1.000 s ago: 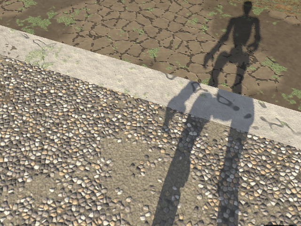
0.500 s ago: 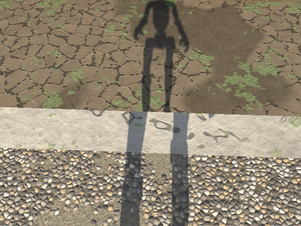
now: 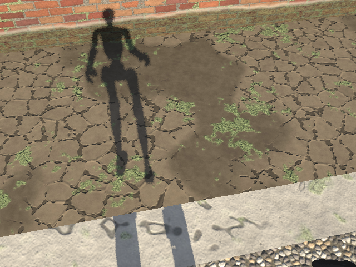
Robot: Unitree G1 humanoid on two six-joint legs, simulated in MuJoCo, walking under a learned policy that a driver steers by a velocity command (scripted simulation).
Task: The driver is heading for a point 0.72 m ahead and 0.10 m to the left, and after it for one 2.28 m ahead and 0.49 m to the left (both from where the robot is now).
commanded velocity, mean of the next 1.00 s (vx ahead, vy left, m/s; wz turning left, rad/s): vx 0.50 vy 0.00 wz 0.10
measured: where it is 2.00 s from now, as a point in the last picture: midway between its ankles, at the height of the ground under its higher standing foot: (189, 261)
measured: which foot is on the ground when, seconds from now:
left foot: down 0.00-0.38, up 0.40-0.88, down 0.90-1.00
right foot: up 0.00-0.36, down 0.38-0.90, up 0.92-1.00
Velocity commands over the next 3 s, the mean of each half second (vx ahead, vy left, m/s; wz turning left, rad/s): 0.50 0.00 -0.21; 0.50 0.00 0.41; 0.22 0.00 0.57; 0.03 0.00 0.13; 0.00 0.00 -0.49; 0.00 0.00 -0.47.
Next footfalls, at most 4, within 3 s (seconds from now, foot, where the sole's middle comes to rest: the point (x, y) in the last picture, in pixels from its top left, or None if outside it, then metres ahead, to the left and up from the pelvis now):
0.38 right None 0.31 -0.14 -0.76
0.90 left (161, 250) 0.55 0.11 -0.76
1.40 right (213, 235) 0.61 -0.09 -0.76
1.78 left None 0.48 0.13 -0.76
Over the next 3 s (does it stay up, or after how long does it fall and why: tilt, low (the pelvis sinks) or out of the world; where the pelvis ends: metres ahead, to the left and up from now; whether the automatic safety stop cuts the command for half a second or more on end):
stays up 0.46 0.04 0.01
